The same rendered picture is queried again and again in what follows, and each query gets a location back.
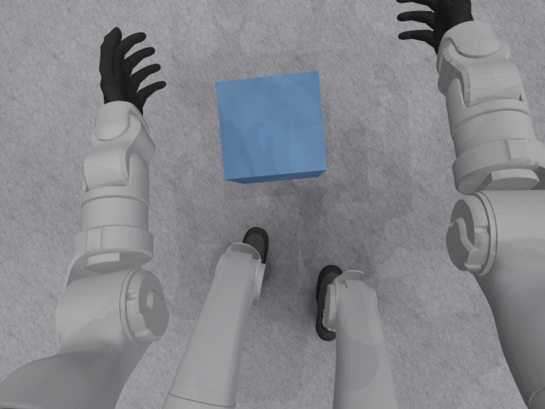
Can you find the left robot hand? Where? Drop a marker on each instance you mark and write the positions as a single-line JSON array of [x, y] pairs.
[[116, 82]]

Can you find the left robot thigh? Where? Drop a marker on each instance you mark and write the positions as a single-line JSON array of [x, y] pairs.
[[207, 377]]

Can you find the robot right forearm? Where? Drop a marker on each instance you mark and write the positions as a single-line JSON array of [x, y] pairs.
[[489, 117]]

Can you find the carton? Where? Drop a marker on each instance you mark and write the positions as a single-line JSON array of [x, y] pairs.
[[271, 128]]

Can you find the right robot hand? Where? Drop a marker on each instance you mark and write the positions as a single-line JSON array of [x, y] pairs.
[[445, 15]]

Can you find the right robot foot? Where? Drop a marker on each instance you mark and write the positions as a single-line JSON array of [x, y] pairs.
[[326, 276]]

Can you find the robot left forearm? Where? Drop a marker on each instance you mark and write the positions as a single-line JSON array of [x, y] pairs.
[[114, 228]]

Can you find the robot left upper arm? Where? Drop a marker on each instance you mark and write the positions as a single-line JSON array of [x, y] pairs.
[[105, 324]]

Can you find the robot right upper arm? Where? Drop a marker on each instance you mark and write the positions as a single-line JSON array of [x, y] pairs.
[[499, 237]]

